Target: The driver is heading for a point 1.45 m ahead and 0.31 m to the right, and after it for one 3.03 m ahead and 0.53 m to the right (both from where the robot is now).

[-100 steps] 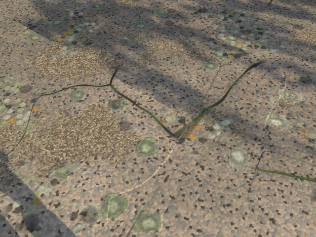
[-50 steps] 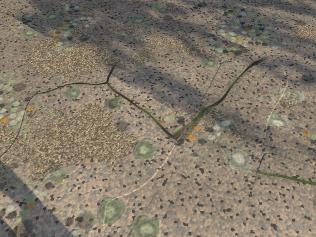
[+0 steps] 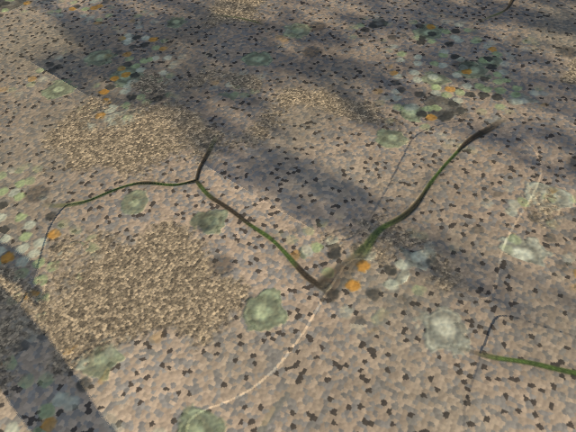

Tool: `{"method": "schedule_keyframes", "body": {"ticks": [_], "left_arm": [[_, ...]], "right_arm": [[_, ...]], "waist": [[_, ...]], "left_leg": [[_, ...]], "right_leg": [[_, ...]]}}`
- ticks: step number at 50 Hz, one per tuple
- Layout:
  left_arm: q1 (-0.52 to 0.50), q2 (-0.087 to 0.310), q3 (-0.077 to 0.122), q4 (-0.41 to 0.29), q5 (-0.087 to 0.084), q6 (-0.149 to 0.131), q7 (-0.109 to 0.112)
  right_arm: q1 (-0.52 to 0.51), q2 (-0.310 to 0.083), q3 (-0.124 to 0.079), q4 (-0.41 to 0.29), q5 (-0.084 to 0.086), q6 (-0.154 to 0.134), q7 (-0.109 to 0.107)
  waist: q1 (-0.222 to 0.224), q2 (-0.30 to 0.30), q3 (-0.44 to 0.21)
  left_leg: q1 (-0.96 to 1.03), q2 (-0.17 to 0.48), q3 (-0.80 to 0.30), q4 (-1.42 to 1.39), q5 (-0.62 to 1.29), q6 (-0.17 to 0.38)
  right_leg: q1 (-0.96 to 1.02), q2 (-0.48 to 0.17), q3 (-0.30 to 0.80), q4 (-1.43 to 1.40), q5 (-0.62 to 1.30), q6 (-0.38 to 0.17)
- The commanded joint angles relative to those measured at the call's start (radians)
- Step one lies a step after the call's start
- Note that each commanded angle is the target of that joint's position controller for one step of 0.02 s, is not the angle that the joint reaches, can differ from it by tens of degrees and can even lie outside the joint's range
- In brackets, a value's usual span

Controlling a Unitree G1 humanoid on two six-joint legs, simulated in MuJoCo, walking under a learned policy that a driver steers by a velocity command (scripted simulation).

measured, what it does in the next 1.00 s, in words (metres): walks ahead: left foot, then right foot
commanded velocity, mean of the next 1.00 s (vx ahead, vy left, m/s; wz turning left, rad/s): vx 0.24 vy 0.00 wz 0.00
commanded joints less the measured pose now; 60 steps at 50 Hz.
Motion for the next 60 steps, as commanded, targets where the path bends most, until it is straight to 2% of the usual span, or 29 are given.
{"method": "schedule_keyframes", "body": {"ticks": [1,6,8,10,11,12,13,14,16,18,24,29,33,34,35,36,37,38,40,43,46,48,51,53,55,56,58,59,60], "left_arm": [[0.100,0.096,0.002,-0.004,0.001,-0.011,0.007],[0.098,0.125,-0.001,0.000,0.003,-0.019,0.017],[0.069,0.149,0.004,-0.002,0.002,-0.024,0.021],[0.028,0.175,0.013,-0.009,0.002,-0.018,0.022],[0.004,0.176,0.014,-0.018,-0.004,-0.015,0.016],[0.017,0.118,0.003,-0.048,-0.005,-0.014,0.009],[0.120,0.067,0.008,-0.046,-0.031,-0.005,0.000],[0.037,0.127,0.020,-0.066,-0.008,0.002,0.005],[-0.049,0.105,0.026,-0.084,0.003,0.005,0.005],[-0.031,0.068,0.024,-0.078,0.022,0.033,0.000],[-0.144,0.062,0.022,-0.105,0.007,0.073,-0.001],[-0.258,0.069,0.012,-0.115,-0.005,0.079,0.014],[-0.247,0.063,0.005,-0.093,-0.003,0.068,0.028],[-0.219,0.070,0.003,-0.082,-0.001,0.059,0.031],[-0.162,0.126,0.014,-0.064,0.004,0.048,0.037],[-0.157,0.142,0.011,-0.057,0.004,0.046,0.035],[-0.184,0.100,0.002,-0.053,-0.006,0.052,0.030],[-0.216,0.073,-0.004,-0.059,-0.002,0.058,0.023],[-0.233,0.068,-0.004,-0.058,-0.002,0.064,0.025],[-0.201,0.070,0.000,-0.033,-0.017,0.063,0.034],[-0.174,0.098,0.017,-0.019,-0.010,0.069,0.027],[-0.164,0.109,0.029,-0.027,-0.007,0.072,0.016],[-0.167,0.100,0.032,-0.053,-0.009,0.056,0.001],[-0.214,0.083,0.029,-0.084,-0.009,0.036,-0.004],[-0.218,0.055,0.025,-0.092,0.000,0.013,0.003],[-0.198,0.057,0.027,-0.085,0.005,0.009,0.008],[-0.078,0.054,0.031,-0.049,-0.012,0.007,0.018],[0.043,0.089,0.043,-0.016,-0.011,0.007,0.021],[0.152,0.145,0.056,0.003,0.000,0.013,0.025]], "right_arm": [[-0.115,-0.012,0.004,-0.083,0.005,0.003,0.004],[-0.245,-0.010,0.020,-0.143,0.017,0.003,-0.001],[-0.165,-0.047,0.007,-0.128,0.017,-0.002,-0.014],[0.076,-0.089,-0.019,-0.053,0.020,-0.015,-0.027],[0.214,-0.116,-0.034,-0.011,0.008,-0.022,-0.035],[0.344,-0.203,-0.057,0.009,-0.015,-0.024,-0.040],[0.291,-0.209,-0.059,-0.001,-0.005,-0.013,-0.028],[0.163,-0.175,-0.052,-0.019,0.026,-0.014,-0.021],[0.072,-0.053,-0.015,-0.022,0.023,-0.037,-0.017],[0.096,-0.004,0.008,0.004,0.019,-0.057,-0.029],[0.170,-0.051,0.030,0.038,0.012,-0.063,-0.037],[0.257,-0.044,0.046,0.068,0.012,-0.039,-0.053],[0.238,-0.029,0.054,0.072,0.012,-0.024,-0.063],[0.244,-0.030,0.053,0.075,0.014,-0.023,-0.064],[0.278,-0.025,0.054,0.069,0.012,-0.026,-0.065],[0.401,0.023,0.059,0.095,0.023,-0.019,-0.066],[0.419,0.045,0.063,0.125,0.024,-0.002,-0.073],[0.376,0.017,0.056,0.122,0.018,0.008,-0.077],[0.298,-0.010,0.047,0.110,0.016,0.017,-0.072],[0.286,0.020,0.055,0.115,0.018,0.018,-0.071],[0.303,0.007,0.045,0.128,0.011,0.015,-0.070],[0.298,0.007,0.041,0.116,0.009,0.012,-0.063],[0.317,0.006,0.038,0.098,0.010,-0.007,-0.056],[0.359,-0.006,0.032,0.102,0.016,-0.025,-0.058],[0.403,-0.054,0.017,0.124,0.016,-0.034,-0.068],[0.387,-0.050,0.018,0.121,0.011,-0.031,-0.072],[0.304,-0.034,0.026,0.099,0.007,-0.024,-0.070],[0.261,-0.040,0.025,0.083,0.015,-0.026,-0.068],[0.215,-0.024,0.025,0.064,0.037,-0.026,-0.067]], "waist": [[0.005,-0.120,0.131],[0.009,-0.143,0.139],[-0.041,-0.150,0.080],[-0.145,-0.154,-0.045],[-0.208,-0.131,-0.106],[-0.223,0.006,-0.211],[-0.126,0.158,-0.261],[-0.086,0.021,-0.115],[-0.029,-0.079,0.048],[0.016,-0.052,0.038],[0.034,0.046,0.006],[-0.020,0.080,-0.022],[-0.008,0.052,0.015],[0.005,0.016,0.015],[-0.008,-0.037,-0.031],[-0.073,-0.122,-0.055],[-0.057,-0.154,-0.041],[-0.054,-0.136,0.010],[-0.040,-0.092,0.049],[-0.036,-0.057,0.032],[-0.036,-0.031,0.044],[-0.032,-0.020,0.134],[-0.043,-0.011,0.193],[-0.068,0.033,0.186],[-0.071,0.094,0.154],[-0.059,0.061,0.140],[0.011,0.013,0.064],[0.069,-0.022,0.002],[0.132,-0.123,-0.059]], "left_leg": [[-0.168,-0.017,0.055,-0.094,0.052,-0.014],[0.010,-0.073,0.116,-0.389,0.106,0.026],[0.139,-0.114,0.120,-0.421,0.078,0.066],[0.368,-0.135,0.087,-0.491,0.075,0.107],[0.562,-0.079,0.032,-0.556,0.076,0.130],[0.748,0.175,-0.263,-0.578,-0.075,0.184],[0.856,0.374,-0.754,-0.738,-0.049,0.329],[0.696,0.345,-0.647,-0.786,-0.015,0.312],[0.450,0.276,-0.389,-0.813,0.347,0.262],[0.347,0.204,-0.215,-0.812,0.578,0.205],[0.365,0.110,-0.019,-0.766,0.918,0.119],[0.447,0.121,-0.024,-0.715,0.851,0.089],[0.450,0.151,-0.080,-0.643,0.677,0.104],[0.424,0.135,-0.086,-0.616,0.574,0.075],[0.374,0.100,-0.079,-0.580,0.392,0.045],[0.325,0.045,-0.057,-0.593,0.059,0.022],[0.358,0.009,-0.038,-0.628,-0.114,0.010],[0.384,0.005,-0.049,-0.664,-0.111,0.008],[0.426,0.022,-0.073,-0.694,0.017,0.013],[0.460,0.049,-0.078,-0.698,0.115,0.010],[0.426,0.012,-0.061,-0.678,-0.186,0.042],[0.354,0.018,-0.091,-0.663,-0.358,0.080],[0.349,0.041,-0.153,-0.645,-0.404,0.117],[0.457,0.081,-0.214,-0.683,-0.259,0.136],[0.611,0.188,-0.272,-0.669,0.284,0.149],[0.631,0.210,-0.236,-0.611,0.534,0.145],[0.542,0.132,-0.102,-0.459,0.833,0.084],[0.395,0.070,-0.053,-0.298,0.746,0.038],[0.229,-0.058,0.020,0.008,0.204,-0.016]], "right_leg": [[-0.003,-0.238,0.139,-0.076,0.603,-0.054],[-0.020,-0.242,0.087,-0.053,0.827,-0.049],[0.018,-0.257,0.068,0.063,1.080,-0.037],[0.029,-0.259,0.063,0.337,1.131,-0.034],[-0.084,-0.230,0.047,0.538,0.945,-0.032],[-0.265,-0.143,0.002,0.879,0.438,-0.029],[-0.563,0.035,0.050,1.205,-0.220,-0.002],[-0.625,-0.045,0.114,1.208,-0.131,-0.013],[-0.565,-0.100,0.101,1.111,-0.058,-0.001],[-0.452,-0.122,0.098,1.003,-0.063,0.021],[-0.431,-0.092,0.020,0.675,0.062,0.054],[-0.386,-0.078,-0.006,0.484,0.121,0.058],[-0.287,-0.083,0.006,0.266,0.113,0.037],[-0.202,-0.113,0.043,0.149,0.261,0.032],[-0.077,-0.206,0.128,0.172,0.533,0.022],[-0.021,-0.304,0.199,0.229,0.809,-0.050],[-0.087,-0.326,0.227,0.220,0.764,-0.096],[-0.155,-0.288,0.220,0.188,0.619,-0.071],[-0.213,-0.211,0.166,0.164,0.454,-0.020],[-0.194,-0.180,0.141,0.155,0.413,0.002],[-0.209,-0.140,0.136,0.165,0.032,-0.033],[-0.303,-0.148,0.184,0.145,-0.256,-0.064],[-0.412,-0.173,0.261,0.154,-0.336,-0.097],[-0.493,-0.123,0.195,0.247,-0.169,-0.082],[-0.559,-0.042,0.010,0.452,0.113,-0.033],[-0.552,-0.054,-0.013,0.452,0.112,-0.020],[-0.313,-0.058,0.028,0.368,0.255,-0.033],[-0.088,-0.115,0.124,0.325,0.513,-0.064],[0.081,-0.302,0.311,0.230,0.972,-0.157]]}}
Velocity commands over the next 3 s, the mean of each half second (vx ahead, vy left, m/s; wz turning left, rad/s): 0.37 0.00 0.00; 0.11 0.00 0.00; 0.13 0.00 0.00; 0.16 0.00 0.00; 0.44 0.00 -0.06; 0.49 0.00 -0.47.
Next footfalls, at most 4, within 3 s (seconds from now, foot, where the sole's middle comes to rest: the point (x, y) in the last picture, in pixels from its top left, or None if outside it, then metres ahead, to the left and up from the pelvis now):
0.22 left None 0.29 0.07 -0.78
0.70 right None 0.40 -0.09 -0.78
1.46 left None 0.47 0.10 -0.78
2.14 left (268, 374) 0.65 0.13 -0.78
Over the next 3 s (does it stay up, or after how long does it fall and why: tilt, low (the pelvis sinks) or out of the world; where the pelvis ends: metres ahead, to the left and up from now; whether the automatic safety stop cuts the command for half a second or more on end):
stays up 0.96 0.01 0.00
